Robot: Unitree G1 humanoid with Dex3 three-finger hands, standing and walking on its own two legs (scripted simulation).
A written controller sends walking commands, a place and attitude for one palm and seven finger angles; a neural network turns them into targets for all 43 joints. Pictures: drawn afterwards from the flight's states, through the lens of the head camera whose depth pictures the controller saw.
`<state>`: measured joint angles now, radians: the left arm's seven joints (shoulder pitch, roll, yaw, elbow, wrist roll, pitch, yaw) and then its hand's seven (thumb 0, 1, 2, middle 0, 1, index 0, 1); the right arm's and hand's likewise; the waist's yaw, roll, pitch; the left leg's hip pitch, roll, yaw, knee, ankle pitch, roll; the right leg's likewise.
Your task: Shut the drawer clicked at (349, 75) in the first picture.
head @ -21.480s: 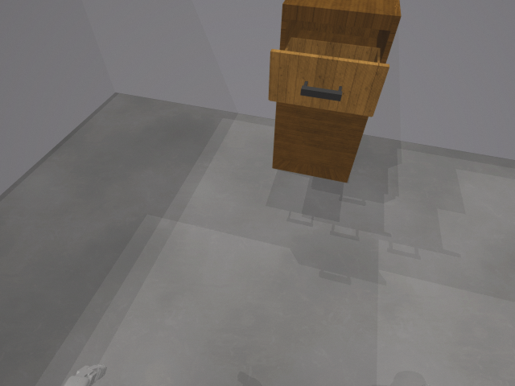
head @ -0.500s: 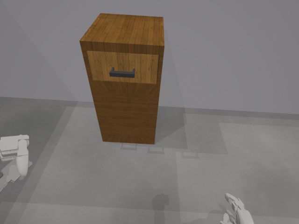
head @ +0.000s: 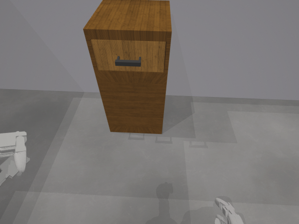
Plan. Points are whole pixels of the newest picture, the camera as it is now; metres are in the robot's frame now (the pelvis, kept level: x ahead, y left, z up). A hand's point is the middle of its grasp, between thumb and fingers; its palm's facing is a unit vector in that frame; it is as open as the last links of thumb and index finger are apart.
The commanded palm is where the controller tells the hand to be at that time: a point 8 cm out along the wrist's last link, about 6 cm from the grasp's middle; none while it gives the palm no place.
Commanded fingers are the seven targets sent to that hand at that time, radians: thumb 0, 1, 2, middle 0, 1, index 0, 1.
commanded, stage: let the arm hang, fingers relaxed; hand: left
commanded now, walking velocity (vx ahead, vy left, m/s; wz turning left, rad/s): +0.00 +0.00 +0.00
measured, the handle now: (128, 60) +0.88 +0.16 -0.05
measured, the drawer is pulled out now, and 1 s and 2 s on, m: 0.00 0.00 0.00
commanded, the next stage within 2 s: look to check the result in 1.08 s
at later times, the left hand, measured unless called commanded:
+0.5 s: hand out of the picture -0.03 +0.21 -0.16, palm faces +0.06 -0.97 -0.23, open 4.7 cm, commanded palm none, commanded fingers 0.00 0.90 0.90 -0.32 -0.43 -0.32 -0.43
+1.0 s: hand out of the picture +0.02 +0.19 -0.16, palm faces +0.03 -0.98 -0.19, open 7.3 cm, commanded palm none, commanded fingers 0.00 0.90 0.90 -0.20 -0.30 -0.20 -0.30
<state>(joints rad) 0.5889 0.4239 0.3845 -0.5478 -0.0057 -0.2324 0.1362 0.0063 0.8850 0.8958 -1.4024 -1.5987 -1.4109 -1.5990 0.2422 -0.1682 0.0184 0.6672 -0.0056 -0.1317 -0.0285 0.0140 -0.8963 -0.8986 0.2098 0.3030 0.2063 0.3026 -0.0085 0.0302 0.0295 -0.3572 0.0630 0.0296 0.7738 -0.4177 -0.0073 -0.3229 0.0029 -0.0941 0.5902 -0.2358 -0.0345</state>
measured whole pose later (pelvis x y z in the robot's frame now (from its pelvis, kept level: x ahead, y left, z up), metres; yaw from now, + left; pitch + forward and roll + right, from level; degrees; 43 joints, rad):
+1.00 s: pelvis +0.01 +0.02 +0.02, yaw +0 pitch -2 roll +0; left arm 0.26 0.14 0.01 1.13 0.02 0.01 0.04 0.01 0.92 0.90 -0.20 -0.30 -0.21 -0.31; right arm 0.32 -0.10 -0.02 1.14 -0.01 0.01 -0.03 0.01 -0.91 -0.90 0.20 0.30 0.20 0.30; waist -0.01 0.00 0.04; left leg -0.18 0.02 0.10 0.42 -0.21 0.02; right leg -0.20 -0.04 -0.07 0.41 -0.17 0.01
